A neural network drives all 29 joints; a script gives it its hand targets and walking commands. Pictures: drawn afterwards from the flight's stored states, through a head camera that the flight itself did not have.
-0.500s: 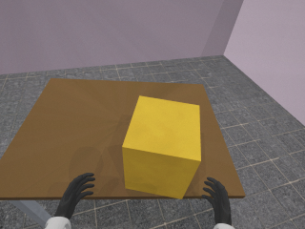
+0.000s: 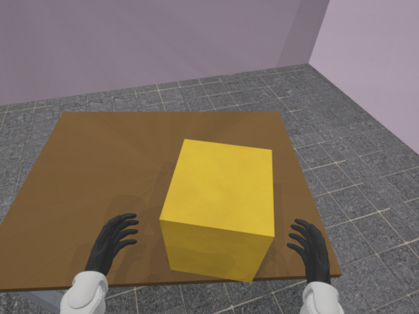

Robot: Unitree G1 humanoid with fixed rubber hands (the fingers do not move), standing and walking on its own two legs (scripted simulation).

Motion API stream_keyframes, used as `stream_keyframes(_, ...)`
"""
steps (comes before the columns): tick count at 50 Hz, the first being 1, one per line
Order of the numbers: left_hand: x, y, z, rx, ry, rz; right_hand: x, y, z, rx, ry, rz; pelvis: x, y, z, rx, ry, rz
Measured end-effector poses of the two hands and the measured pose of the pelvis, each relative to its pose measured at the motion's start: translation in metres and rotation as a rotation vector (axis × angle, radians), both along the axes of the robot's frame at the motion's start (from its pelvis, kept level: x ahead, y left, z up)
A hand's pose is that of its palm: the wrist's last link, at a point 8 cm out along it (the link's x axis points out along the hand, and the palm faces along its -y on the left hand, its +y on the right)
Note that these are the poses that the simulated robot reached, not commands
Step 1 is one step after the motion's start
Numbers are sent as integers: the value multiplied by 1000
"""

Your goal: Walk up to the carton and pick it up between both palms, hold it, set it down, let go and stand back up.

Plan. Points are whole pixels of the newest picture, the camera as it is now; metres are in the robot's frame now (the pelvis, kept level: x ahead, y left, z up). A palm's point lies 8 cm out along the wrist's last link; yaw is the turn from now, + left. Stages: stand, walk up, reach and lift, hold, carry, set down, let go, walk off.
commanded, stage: reach and lift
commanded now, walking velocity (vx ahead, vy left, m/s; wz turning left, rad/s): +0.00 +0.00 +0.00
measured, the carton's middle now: (218, 212) +0.35 -0.01 -0.05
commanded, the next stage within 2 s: none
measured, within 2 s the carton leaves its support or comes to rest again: neither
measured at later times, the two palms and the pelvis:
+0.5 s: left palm (116, 200) +0.30 +0.19 +0.07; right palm (317, 229) +0.26 -0.18 +0.06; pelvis -0.02 -0.01 +0.00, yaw -1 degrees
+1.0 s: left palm (124, 160) +0.37 +0.18 +0.11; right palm (321, 188) +0.32 -0.19 +0.10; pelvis -0.03 -0.01 +0.00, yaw -1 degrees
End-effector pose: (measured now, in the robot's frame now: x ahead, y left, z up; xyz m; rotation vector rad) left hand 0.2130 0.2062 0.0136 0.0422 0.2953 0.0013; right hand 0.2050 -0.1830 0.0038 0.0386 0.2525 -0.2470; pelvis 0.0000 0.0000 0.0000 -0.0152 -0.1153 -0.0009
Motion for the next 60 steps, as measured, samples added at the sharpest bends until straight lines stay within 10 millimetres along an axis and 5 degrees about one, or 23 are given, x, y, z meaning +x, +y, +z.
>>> stream_keyframes(15,45,-11,32,-6,-31,-17,23,-6,31,3,-37,-4,-8,-14,3,12,21,-3)
stream_keyframes(30,109,-16,68,-25,-46,-28,73,2,66,7,-62,5,-18,-3,3,9,47,-28)
stream_keyframes(60,179,-31,113,-12,-39,-25,138,-6,105,6,-43,16,-24,-11,3,7,100,-10)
